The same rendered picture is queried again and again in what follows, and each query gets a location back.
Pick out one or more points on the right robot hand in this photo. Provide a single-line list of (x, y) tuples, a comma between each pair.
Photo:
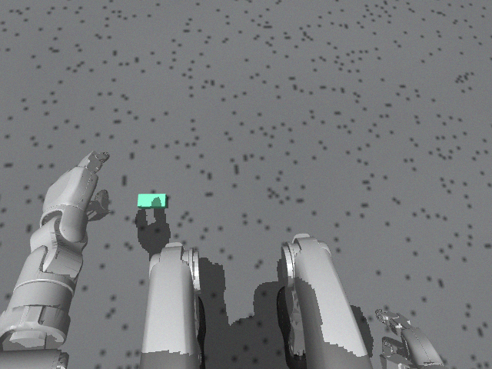
[(415, 351)]

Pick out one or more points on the left robot arm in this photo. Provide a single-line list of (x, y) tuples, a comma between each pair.
[(36, 321)]

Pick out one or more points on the right robot foot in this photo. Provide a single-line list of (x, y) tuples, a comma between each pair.
[(293, 361)]

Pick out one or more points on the small box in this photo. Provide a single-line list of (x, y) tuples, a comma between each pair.
[(152, 201)]

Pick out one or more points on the left robot hand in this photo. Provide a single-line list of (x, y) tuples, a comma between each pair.
[(76, 187)]

